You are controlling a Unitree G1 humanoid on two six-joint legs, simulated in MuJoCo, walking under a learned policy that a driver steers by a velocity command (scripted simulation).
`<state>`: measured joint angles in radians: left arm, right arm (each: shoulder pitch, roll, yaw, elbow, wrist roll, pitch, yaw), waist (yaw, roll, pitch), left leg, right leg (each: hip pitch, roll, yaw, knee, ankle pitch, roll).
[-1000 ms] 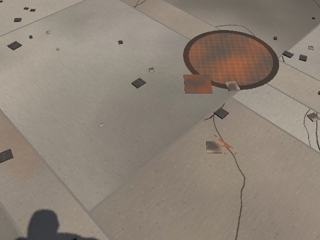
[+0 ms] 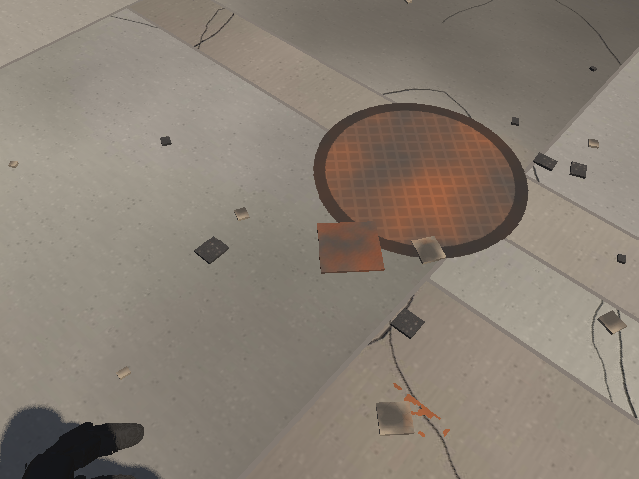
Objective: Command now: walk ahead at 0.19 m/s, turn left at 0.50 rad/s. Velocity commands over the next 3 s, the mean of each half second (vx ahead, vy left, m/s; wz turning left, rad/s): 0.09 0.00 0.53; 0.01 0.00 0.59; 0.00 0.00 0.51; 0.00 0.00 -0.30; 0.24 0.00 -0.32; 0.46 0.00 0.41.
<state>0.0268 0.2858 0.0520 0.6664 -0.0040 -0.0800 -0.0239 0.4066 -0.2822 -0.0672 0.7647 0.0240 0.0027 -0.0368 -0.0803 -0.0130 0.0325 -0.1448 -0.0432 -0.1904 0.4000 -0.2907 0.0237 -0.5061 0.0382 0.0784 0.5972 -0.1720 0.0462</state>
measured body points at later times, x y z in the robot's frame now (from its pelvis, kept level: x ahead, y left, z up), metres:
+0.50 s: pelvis +0.08 +0.00 -0.01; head +0.11 +0.02 +0.44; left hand +0.13 +0.31 -0.12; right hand +0.32 -0.22 -0.09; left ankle +0.07 +0.12 -0.73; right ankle +0.14 -0.13 -0.75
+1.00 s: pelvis +0.09 +0.00 -0.01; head +0.12 +0.03 +0.44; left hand +0.08 +0.33 -0.10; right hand +0.39 -0.14 -0.09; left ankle +0.06 +0.12 -0.75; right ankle +0.17 -0.10 -0.74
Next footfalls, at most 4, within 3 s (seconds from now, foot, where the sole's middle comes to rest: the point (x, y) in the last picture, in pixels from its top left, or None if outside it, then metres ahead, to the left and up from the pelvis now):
0.08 right None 0.18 -0.12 -0.78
0.52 left None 0.10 0.13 -0.78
1.00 right None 0.20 -0.07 -0.78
1.44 left None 0.01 0.13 -0.78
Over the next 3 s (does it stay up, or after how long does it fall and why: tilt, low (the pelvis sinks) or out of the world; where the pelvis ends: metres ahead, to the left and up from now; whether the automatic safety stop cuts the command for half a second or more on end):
stays up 0.37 0.23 -0.02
